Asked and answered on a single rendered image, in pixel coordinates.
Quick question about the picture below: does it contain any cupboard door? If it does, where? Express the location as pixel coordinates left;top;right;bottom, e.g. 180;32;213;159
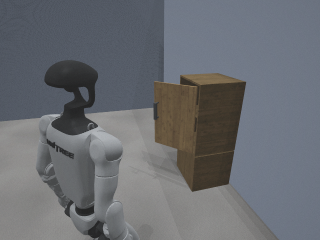
154;81;198;154

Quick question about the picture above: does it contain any robot left forearm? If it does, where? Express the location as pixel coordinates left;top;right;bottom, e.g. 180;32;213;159
38;172;66;199

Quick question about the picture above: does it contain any robot thigh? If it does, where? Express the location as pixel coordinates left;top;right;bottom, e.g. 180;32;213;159
64;200;74;217
95;222;140;240

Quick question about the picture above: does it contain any right robot upper arm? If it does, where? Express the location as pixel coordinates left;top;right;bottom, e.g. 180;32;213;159
89;131;124;224

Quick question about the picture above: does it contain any robot left hand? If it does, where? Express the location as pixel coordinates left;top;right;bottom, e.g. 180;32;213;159
58;196;70;209

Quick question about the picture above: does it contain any handle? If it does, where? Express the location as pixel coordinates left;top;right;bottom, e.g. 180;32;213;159
153;102;159;120

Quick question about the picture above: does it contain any right robot thigh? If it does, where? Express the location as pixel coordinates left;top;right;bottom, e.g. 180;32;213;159
95;222;140;240

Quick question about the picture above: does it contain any left robot upper arm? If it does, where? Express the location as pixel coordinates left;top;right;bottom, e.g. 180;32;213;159
35;114;61;176

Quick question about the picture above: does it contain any robot right forearm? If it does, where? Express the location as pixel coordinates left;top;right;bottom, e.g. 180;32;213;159
103;202;133;240

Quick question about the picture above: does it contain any left robot thigh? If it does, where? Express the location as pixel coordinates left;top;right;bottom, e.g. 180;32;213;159
64;200;74;217

